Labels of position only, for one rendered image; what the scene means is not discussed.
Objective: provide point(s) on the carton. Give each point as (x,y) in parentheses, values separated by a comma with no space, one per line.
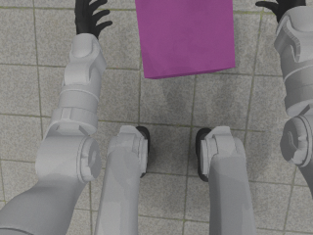
(185,37)

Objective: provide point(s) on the right robot hand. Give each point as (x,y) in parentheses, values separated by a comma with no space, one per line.
(282,6)

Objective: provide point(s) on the robot left forearm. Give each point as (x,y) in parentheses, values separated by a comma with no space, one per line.
(76,114)

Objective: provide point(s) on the robot right thigh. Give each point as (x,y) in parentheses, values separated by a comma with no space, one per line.
(230,204)

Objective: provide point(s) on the robot left upper arm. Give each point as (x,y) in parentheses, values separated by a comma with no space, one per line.
(64,165)

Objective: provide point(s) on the robot right forearm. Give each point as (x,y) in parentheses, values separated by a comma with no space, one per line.
(294,43)

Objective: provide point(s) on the left robot hand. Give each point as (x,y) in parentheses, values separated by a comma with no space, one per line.
(85,21)

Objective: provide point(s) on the robot right upper arm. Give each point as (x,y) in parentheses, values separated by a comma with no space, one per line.
(297,145)

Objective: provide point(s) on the right robot foot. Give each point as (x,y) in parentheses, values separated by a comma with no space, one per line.
(199,137)

